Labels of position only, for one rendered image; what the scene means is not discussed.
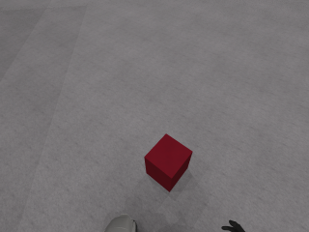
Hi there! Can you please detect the left robot shin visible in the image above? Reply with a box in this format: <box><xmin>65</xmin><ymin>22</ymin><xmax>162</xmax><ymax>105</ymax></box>
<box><xmin>120</xmin><ymin>214</ymin><xmax>130</xmax><ymax>218</ymax></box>

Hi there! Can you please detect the left robot thigh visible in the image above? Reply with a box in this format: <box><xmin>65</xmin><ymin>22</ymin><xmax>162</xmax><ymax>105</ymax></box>
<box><xmin>103</xmin><ymin>216</ymin><xmax>136</xmax><ymax>232</ymax></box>

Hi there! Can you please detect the right robot hand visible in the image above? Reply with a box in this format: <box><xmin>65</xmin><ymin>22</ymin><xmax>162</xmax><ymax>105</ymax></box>
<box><xmin>221</xmin><ymin>220</ymin><xmax>245</xmax><ymax>232</ymax></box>

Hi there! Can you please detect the carton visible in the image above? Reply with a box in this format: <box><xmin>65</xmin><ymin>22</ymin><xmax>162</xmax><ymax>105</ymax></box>
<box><xmin>144</xmin><ymin>133</ymin><xmax>193</xmax><ymax>192</ymax></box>

